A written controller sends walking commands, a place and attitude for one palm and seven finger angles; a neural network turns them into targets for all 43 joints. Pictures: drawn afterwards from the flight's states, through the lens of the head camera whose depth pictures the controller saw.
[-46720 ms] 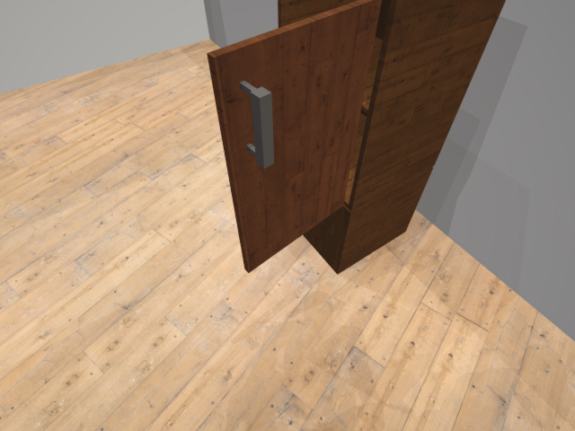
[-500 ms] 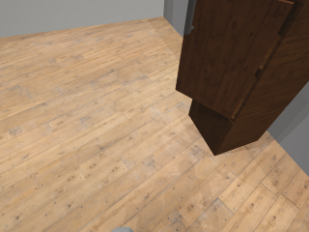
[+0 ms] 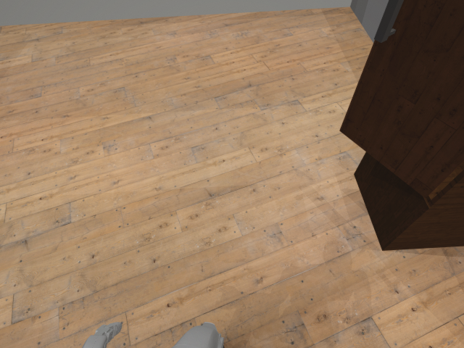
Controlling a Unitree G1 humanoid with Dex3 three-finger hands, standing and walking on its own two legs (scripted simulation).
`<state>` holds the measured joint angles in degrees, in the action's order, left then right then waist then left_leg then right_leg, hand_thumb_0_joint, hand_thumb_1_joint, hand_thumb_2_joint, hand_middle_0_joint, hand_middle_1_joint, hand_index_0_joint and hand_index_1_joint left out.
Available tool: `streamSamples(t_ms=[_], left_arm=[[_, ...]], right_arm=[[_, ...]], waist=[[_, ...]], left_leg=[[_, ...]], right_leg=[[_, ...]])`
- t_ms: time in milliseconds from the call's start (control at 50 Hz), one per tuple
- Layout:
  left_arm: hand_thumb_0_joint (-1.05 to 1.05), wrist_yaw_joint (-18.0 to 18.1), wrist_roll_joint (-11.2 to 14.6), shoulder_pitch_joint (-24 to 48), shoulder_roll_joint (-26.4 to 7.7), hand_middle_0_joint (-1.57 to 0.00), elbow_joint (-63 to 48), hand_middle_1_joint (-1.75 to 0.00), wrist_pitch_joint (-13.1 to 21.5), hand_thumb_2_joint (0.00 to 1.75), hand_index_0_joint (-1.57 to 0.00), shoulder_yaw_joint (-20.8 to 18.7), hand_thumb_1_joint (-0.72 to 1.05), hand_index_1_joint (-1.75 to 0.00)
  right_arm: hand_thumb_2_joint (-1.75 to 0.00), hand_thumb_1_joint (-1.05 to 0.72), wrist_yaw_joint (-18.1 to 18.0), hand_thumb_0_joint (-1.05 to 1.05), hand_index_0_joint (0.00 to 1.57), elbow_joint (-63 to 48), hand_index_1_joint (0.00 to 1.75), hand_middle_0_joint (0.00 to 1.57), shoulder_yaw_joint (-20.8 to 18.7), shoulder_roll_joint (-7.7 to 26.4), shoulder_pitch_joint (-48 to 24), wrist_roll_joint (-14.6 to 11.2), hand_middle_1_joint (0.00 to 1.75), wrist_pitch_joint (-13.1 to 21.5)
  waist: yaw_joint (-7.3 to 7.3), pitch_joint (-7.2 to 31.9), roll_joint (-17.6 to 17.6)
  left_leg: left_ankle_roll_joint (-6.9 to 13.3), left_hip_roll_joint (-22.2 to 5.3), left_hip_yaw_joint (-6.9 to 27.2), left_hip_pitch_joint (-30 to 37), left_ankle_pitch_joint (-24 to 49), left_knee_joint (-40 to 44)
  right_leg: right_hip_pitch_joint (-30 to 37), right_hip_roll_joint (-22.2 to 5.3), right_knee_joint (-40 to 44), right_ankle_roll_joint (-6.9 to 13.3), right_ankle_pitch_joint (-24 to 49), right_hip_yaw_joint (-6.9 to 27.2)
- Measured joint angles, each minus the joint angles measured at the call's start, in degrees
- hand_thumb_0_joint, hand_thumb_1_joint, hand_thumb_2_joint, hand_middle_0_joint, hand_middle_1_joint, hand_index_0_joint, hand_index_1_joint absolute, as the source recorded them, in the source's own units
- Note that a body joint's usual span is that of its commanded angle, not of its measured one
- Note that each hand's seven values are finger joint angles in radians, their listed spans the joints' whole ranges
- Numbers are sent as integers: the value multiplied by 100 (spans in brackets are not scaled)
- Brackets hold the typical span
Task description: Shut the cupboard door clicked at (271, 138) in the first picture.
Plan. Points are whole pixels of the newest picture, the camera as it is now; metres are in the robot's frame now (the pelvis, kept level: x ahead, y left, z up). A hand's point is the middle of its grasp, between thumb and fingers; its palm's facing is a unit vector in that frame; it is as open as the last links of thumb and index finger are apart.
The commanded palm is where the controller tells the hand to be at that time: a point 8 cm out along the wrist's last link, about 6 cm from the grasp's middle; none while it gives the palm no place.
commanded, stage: walk to a spot facing it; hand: left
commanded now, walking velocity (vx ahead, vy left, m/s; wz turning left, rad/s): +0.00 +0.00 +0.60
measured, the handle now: (397, 9) +0.85 -0.39 +0.13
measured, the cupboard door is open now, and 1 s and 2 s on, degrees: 31 31 31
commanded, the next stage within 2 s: turn to face it in 1.02 s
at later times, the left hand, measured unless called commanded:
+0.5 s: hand out of the picture +0.04 +0.25 -0.16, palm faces +0.34 -0.91 -0.24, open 7.4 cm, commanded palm none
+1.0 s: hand out of the picture +0.13 +0.20 -0.15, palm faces +0.63 -0.74 -0.22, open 7.3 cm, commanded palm none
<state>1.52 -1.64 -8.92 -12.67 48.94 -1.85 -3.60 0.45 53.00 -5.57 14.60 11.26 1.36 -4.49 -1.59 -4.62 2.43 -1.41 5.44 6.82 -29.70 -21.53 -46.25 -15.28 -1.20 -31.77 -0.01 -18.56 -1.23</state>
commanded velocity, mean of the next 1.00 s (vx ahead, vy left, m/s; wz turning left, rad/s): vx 0.20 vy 0.00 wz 0.57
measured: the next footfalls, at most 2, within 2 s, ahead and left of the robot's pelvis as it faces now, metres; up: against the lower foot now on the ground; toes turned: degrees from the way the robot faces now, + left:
left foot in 0.30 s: +0.03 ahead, +0.14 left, +0.00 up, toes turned +18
right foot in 0.66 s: +0.28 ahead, -0.05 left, +0.00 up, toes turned +19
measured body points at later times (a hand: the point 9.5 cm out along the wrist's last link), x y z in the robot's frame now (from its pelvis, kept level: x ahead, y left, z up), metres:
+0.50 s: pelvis +0.05 +0.02 +0.01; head +0.09 +0.05 +0.45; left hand +0.03 +0.30 -0.14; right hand +0.19 -0.20 -0.13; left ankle -0.01 +0.12 -0.73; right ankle +0.12 -0.11 -0.67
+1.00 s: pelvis +0.21 +0.03 +0.01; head +0.26 +0.07 +0.46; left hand +0.09 +0.24 -0.14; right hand +0.43 -0.11 -0.13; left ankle +0.19 +0.18 -0.68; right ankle +0.24 -0.06 -0.73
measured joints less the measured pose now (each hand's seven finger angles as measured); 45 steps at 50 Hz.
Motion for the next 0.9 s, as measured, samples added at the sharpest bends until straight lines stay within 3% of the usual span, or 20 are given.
streamSamples(t_ms=[60,100,220,280,300,360,400,440,560,660,720,780,840,900], left_arm=[[0,35,4,-159,67,-21,101,-30,-2,90,-20,24,90,-30],[1,36,4,-228,79,-21,155,-30,22,90,-20,37,90,-30],[1,-25,-8,-371,90,-21,171,-30,122,90,-20,44,90,-30],[1,-95,14,-545,18,-21,218,-30,138,90,-20,7,90,-30],[1,-126,32,-624,-10,-21,236,-30,123,90,-20,-11,90,-30],[1,-158,19,-638,-145,-21,398,-30,-72,90,-20,-68,90,-30],[1,-189,8,-566,-189,-21,477,-30,-130,90,-20,-106,90,-30],[1,-243,4,-475,-205,-20,458,-30,-104,90,-20,-129,91,-30],[1,-342,18,-192,-127,-20,222,-30,28,90,-20,-106,91,-30],[1,-388,11,-100,-82,-20,29,-30,212,90,-20,-64,91,-30],[1,-285,-16,-67,51,-20,-24,-30,383,90,-20,-23,91,-30],[0,-171,-14,-207,212,-20,73,-30,378,90,-20,2,90,-30],[0,-122,-6,-383,346,-20,264,-30,389,90,-20,18,90,-30],[0,-45,15,-514,367,-21,405,-30,431,90,-20,-40,93,-30]], right_arm=[[-90,-91,54,0,20,-73,30,20,-36,78,-76,5,29,-1],[-90,-91,87,0,20,-134,30,20,-16,71,-100,-23,29,18],[-90,-91,136,0,20,-156,30,20,119,-11,-235,-60,29,13],[-90,-91,160,0,20,-193,30,20,205,-59,-282,-48,29,108],[-90,-91,169,0,20,-242,30,20,225,-48,-276,-30,29,177],[-90,-91,120,0,20,-300,30,20,286,-135,-262,20,29,380],[-90,-91,61,0,20,-312,30,20,322,-193,-106,30,29,467],[-90,-91,19,0,20,-249,30,20,357,-238,62,29,29,515],[-90,-91,6,0,20,86,30,20,374,-294,512,23,30,519],[-90,-90,25,0,20,299,30,21,313,-279,796,-1,30,444],[-90,-91,27,1,20,429,30,20,222,-193,717,-35,30,334],[-90,-91,67,1,20,438,30,20,158,-138,540,6,29,289],[-90,-91,121,1,20,341,30,20,121,-142,386,-2,29,273],[-90,-91,152,1,20,234,30,20,117,-195,201,-11,29,235]], waist=[[-29,-64,-59],[-68,-120,-162],[41,-271,-400],[134,-226,-518],[145,-175,-515],[192,-182,-594],[181,-133,-565],[176,-99,-516],[109,-2,-299],[15,64,-184],[33,-16,-60],[-4,9,-71],[-70,85,-128],[-35,78,-238]], left_leg=[[-108,-124,-384,-291,-226,-1547],[-175,-280,-595,-201,-249,-1705],[-134,-590,-979,612,-427,-239],[4,-581,-1181,1199,-163,923],[157,-571,-1161,1292,305,1229],[324,-490,-1084,1230,259,922],[315,-453,-959,1368,195,1109],[281,-420,-821,1571,323,1446],[239,-410,-442,2112,469,2137],[118,-433,-204,2230,-90,1663],[274,-366,-180,1406,-800,-597],[242,-459,-480,524,-237,-2161],[122,-676,-718,1,249,-2270],[15,-808,-876,-244,346,-1780]], right_leg=[[196,-143,121,16,21,-152],[313,-267,177,9,4,-290],[478,-591,6,-89,-241,-820],[436,-771,-356,-209,-519,-1047],[296,-825,-693,-242,-648,-1080],[-416,-696,-2374,-274,-1288,-522],[-842,-575,-2976,-281,-995,-290],[-1157,-519,-3070,-315,-591,-150],[-1427,-444,-1684,-392,134,-31],[-825,-204,-236,-351,404,-172],[-736,-199,-459,78,492,-396],[-364,-275,-128,187,439,-643],[79,-335,416,175,505,-950],[434,-393,767,164,486,-1246]])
